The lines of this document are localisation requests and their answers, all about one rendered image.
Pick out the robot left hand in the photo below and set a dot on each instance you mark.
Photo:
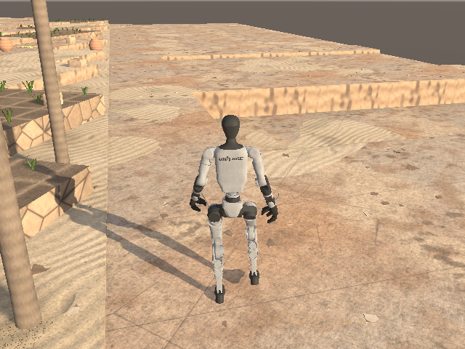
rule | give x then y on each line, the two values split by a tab
199	201

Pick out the robot right upper arm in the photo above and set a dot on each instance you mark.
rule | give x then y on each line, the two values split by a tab
258	165

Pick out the robot left upper arm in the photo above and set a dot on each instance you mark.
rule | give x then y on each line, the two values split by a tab
204	166

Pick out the robot right forearm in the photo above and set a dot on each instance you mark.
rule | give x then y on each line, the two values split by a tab
267	193

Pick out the right robot shin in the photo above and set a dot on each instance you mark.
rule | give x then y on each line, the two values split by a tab
253	252

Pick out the robot left forearm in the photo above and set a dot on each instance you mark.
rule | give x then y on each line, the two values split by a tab
196	191

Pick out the robot left thigh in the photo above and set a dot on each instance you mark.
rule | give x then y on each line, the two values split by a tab
215	224

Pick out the robot right hand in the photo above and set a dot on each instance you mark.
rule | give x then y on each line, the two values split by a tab
272	211

